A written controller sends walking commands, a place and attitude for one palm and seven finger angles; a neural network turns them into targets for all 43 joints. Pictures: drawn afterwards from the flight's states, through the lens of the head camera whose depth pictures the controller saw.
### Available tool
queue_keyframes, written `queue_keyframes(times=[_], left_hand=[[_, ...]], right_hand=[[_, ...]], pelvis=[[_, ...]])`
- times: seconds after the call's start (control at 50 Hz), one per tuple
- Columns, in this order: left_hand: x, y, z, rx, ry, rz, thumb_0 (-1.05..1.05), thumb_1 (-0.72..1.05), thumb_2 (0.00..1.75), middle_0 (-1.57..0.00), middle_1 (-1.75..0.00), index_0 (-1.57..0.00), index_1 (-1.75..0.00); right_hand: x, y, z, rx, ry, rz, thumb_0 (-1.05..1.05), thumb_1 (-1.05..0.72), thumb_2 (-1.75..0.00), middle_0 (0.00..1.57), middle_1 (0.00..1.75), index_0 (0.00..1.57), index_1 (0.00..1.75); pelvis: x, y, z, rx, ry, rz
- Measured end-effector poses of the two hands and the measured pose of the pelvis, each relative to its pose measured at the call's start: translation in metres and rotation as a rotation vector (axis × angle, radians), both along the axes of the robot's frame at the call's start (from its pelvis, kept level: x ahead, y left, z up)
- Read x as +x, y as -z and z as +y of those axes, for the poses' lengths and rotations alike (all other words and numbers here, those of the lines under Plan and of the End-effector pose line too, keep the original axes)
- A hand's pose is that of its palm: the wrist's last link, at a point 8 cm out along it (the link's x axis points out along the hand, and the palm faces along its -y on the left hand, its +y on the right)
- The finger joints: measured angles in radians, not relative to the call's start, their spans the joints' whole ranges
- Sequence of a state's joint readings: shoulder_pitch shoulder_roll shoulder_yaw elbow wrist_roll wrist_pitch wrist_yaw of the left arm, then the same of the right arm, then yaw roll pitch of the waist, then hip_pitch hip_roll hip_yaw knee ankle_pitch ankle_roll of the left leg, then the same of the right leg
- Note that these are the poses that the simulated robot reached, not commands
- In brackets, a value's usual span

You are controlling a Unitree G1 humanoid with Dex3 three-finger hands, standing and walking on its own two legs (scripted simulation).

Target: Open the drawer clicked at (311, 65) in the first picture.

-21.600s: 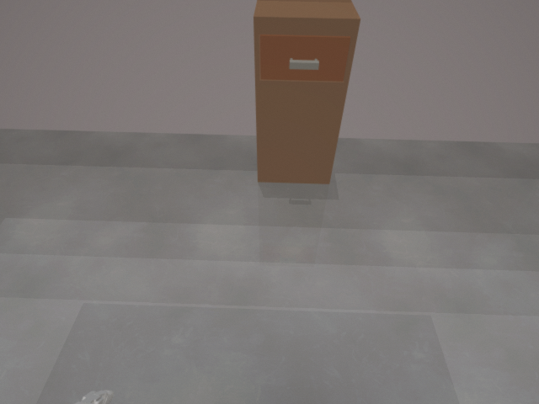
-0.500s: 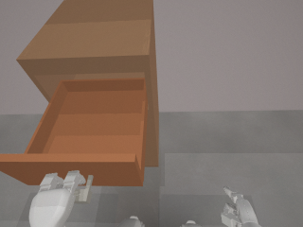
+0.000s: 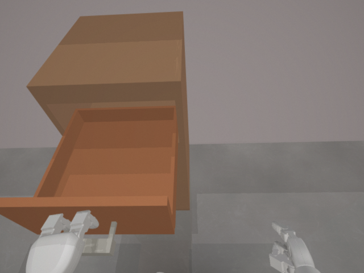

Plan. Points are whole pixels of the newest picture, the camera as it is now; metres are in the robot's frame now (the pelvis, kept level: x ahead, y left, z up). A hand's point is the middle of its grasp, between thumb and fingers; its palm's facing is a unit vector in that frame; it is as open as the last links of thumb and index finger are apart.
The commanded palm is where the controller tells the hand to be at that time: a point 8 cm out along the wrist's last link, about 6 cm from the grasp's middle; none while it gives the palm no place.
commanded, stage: lift the hand off the handle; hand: left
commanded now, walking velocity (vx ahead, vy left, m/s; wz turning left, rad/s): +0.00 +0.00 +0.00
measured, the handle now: (88, 236) +0.20 +0.23 -0.02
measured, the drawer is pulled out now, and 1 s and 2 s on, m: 0.30 0.30 0.30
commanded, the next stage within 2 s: draw the hand back to the body in 1.70 s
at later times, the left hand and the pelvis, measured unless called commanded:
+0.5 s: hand (67, 252) +0.15 +0.23 +0.04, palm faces +0.01 -0.12 -0.99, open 13.5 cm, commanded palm +0.13 +0.22 +0.10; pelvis +0.01 +0.01 +0.01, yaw -1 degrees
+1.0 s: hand (58, 241) +0.16 +0.23 +0.09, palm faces +0.07 -0.11 -0.99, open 13.6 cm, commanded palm +0.13 +0.23 +0.14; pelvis +0.01 +0.00 +0.02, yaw -1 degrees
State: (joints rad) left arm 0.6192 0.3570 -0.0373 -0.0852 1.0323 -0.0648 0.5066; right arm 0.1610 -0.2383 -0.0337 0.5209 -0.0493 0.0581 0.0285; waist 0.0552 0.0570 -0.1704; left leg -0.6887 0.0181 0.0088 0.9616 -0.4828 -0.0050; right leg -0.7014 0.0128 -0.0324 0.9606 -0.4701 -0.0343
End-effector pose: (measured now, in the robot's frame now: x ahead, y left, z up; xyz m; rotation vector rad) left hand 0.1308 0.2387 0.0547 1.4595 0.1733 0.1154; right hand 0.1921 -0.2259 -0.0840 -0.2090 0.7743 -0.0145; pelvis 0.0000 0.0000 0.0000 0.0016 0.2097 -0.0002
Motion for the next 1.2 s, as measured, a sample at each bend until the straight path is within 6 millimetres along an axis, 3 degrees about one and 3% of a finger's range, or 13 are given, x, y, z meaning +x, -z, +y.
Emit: queue_keyframes(times=[0.42,0.8,1.04,1.2], left_hand=[[0.001,-0.031,-0.004,-0.032,0.021,-0.023,0.0,-0.49,0.3,-0.32,-1.2,-0.41,-1.21],[0.001,-0.057,-0.009,-0.02,0.015,-0.05,0.0,-0.49,0.3,-0.33,-1.2,-0.39,-1.23],[0.007,-0.088,-0.003,0.002,0.003,-0.102,0.0,-0.49,0.3,-0.33,-1.2,-0.35,-1.21],[0.01,-0.093,-0.009,-0.049,0.004,-0.064,0.0,-0.49,0.3,-0.32,-1.2,-0.32,-1.2]], right_hand=[[0.014,-0.008,0.026,0.047,-0.056,-0.02,0.01,-0.9,-0.9,0.2,0.3,0.2,0.3],[0.014,-0.021,0.024,0.075,-0.055,-0.052,0.01,-0.9,-0.9,0.2,0.3,0.2,0.3],[0.013,-0.028,0.016,0.066,-0.04,-0.047,0.01,-0.9,-0.9,0.2,0.3,0.2,0.3],[0.019,-0.036,0.016,0.061,-0.039,-0.053,0.01,-0.9,-0.9,0.2,0.3,0.19,0.3]], pelvis=[[0.012,-0.007,0.012,-0.003,0.011,-0.016],[0.009,-0.015,0.006,0.003,0.012,-0.064],[0.01,-0.026,0.001,0.003,0.008,-0.1],[0.014,-0.033,0.003,0.001,0.005,-0.114]])
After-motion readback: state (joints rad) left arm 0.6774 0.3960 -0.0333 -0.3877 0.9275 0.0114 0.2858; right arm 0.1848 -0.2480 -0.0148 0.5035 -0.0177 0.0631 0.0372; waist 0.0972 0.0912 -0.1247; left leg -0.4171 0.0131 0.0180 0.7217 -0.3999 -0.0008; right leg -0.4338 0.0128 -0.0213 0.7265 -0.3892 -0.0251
